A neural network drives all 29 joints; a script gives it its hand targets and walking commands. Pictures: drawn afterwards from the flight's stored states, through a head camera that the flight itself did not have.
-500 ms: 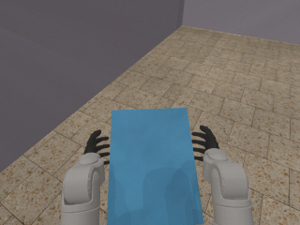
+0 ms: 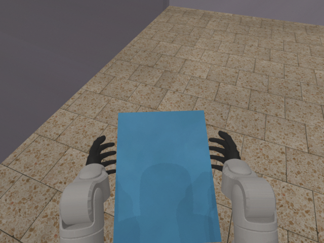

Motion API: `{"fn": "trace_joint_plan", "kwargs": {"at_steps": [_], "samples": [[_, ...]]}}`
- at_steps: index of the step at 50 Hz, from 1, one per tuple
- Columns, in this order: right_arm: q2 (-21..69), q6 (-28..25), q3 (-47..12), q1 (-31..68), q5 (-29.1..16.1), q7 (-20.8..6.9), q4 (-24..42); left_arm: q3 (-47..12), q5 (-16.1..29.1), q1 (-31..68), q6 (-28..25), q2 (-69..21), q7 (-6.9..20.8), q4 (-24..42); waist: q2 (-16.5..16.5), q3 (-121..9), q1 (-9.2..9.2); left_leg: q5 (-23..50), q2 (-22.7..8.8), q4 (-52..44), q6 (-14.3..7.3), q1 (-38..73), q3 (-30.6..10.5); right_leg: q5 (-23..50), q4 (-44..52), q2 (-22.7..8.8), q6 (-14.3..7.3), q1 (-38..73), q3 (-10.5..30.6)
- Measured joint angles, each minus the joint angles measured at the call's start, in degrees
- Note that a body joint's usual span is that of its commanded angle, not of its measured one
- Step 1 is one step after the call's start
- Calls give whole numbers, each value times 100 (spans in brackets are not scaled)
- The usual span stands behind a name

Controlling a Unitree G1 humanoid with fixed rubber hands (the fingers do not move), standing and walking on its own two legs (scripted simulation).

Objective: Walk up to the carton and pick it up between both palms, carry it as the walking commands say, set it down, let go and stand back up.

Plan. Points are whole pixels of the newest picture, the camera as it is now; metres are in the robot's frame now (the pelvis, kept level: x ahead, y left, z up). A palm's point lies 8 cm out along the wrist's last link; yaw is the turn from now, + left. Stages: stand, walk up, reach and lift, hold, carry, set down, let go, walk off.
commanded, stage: carry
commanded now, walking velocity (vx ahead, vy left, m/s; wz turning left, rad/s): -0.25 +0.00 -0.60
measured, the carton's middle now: (162, 174) +0.30 +0.00 -0.01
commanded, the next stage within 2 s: none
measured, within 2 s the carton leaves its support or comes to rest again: neither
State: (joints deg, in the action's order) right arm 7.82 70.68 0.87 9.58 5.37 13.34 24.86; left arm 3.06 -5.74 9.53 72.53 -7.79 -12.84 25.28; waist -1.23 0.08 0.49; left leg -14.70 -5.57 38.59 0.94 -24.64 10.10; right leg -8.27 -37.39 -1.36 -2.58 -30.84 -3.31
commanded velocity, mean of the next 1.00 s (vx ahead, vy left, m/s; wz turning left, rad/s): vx -0.11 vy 0.00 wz -0.26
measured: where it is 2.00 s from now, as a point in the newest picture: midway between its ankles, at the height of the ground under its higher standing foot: outside the picture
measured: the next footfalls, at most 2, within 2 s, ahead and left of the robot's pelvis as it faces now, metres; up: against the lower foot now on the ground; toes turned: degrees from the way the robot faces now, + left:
left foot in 0.20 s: +0.01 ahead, +0.13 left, +0.00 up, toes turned +1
right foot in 0.52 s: -0.12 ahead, -0.15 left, +0.00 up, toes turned -20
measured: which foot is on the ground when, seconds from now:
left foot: down 0.00-0.02, up 0.04-0.18, down 0.20-0.52, up 0.54-0.74, down 0.76-1.00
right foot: down 0.00-0.22, up 0.24-0.50, down 0.52-1.00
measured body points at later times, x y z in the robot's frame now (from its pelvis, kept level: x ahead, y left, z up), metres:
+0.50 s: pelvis -0.09 +0.00 +0.01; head -0.06 -0.01 +0.46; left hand +0.23 +0.07 +0.11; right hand +0.15 -0.22 +0.11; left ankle -0.03 +0.13 -0.71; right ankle -0.14 -0.13 -0.71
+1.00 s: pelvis -0.18 -0.02 +0.02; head -0.20 -0.01 +0.47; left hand +0.12 +0.01 +0.11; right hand +0.01 -0.26 +0.11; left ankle -0.10 +0.09 -0.71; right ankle -0.15 -0.14 -0.71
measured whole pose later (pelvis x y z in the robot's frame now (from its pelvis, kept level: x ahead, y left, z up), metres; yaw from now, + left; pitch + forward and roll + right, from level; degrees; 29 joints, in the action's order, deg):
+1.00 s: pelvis -0.18 -0.02 +0.02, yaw -23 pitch +2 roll +1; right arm 7.5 71.6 1.0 7.1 6.3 12.5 22.8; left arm 1.3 -6.2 7.8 72.7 -7.6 -13.2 22.5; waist -0.8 -6.7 -1.0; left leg -12.9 -4.1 30.5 1.3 -19.7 7.2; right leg -9.4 -30.1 -2.7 -2.2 -23.3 -8.2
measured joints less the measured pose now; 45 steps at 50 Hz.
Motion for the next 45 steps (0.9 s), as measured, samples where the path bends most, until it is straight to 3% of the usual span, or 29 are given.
{"fn": "trace_joint_plan", "kwargs": {"at_steps": [3, 7, 10, 11, 14, 16, 18, 23, 26, 27, 30, 33, 36, 38, 41, 45], "samples": [[1, -20, 35, 7, 3, -16, -18, 11, 8, 28, -16, -4, 21, -37, 11, 5, -33, -499, -24, 292, 31, -164, 2, 134, 55, 48, -88, -105, 49], [3, -32, 40, 37, -21, 6, 1, 23, 7, 12, -58, -5, 49, -7, -60, 68, -2, -951, 351, 780, 25, -141, -372, 668, 708, 101, -37, -72, 237], [4, -76, -4, 48, -45, 25, 47, 36, -5, 1, -61, -4, 41, 114, -116, 68, 36, -802, 506, -342, -72, 589, -308, 1102, 1269, 211, 83, -1, 379], [7, -122, -31, 53, -51, 30, 32, 59, -18, 21, -78, -3, 32, 138, -222, 119, 49, -375, 539, -666, -115, 717, -222, 1062, 1328, 180, 197, 5, 414], [-9, -119, -57, -63, -59, 13, 132, -3, -9, -74, -96, 7, 30, 194, 3, 144, 51, -91, 207, -764, -162, 696, -136, -851, -361, 281, 331, -415, 44], [-19, -82, -48, -171, -34, -18, 262, -67, 13, -78, -53, 9, 21, 229, 153, 122, 3, -34, -22, -860, -125, 701, -99, -1245, -1658, 258, 281, -576, -63], [-20, -73, -17, -204, -21, -33, 362, -115, 37, -39, -27, 8, -10, 279, 227, 91, -84, 20, -204, -891, -74, 674, -27, -1421, -2052, 147, 320, -428, -77], [-5, -122, 9, -51, 3, -60, 436, -76, 91, 79, -39, -9, -105, 449, 350, 0, -280, -64, -694, -486, 86, 390, 233, -1653, -823, -8, 382, 536, -176], [-6, -119, 33, -26, 30, -62, 377, -42, 93, 179, -22, -27, -117, 341, 312, -106, -326, -229, -915, 28, 240, 105, 360, -755, 604, -69, 380, 1251, -374], [-10, -128, 92, -19, 34, -67, 324, -69, 90, 188, -67, -32, -104, 222, 409, -106, -315, -322, -973, 244, 322, -33, 227, -758, 545, 11, 348, 1157, -377], [-18, -66, 184, -134, 10, -49, 177, -154, 76, 119, -95, -20, -54, -108, 346, -66, -84, -1473, -503, 1175, 450, -398, -287, -805, 246, -32, 238, 865, -219], [-31, 14, 165, -255, -81, 16, 171, -231, -9, -3, -101, -2, -5, -213, 213, -54, 168, -1265, -93, 1500, 383, -445, -392, -627, 336, -81, 200, 783, -89], [-34, 24, 98, -290, -190, 8, 244, -223, -106, -85, -175, 7, -15, -166, 144, -129, 312, -907, 160, 826, 282, -135, -404, -470, 393, -30, 168, 672, -20], [-32, -13, 55, -271, -205, 4, 240, -187, -129, -107, -187, 10, -1, -90, 152, -231, 353, -391, 239, -253, 200, 320, -385, -428, 341, 45, 162, 579, -32], [-30, -90, -33, -298, -181, -30, 66, -123, -149, -164, -197, 21, -8, -82, -99, -351, 289, -58, 359, -596, -98, 432, -314, -570, 275, -87, 217, 538, -45], [-30, 2, -95, -277, -71, -84, -81, -108, -130, -221, -59, 25, -52, -89, -94, -512, -11, 58, 255, -730, -93, 498, -253, -263, 568, -186, 252, 690, -332]]}}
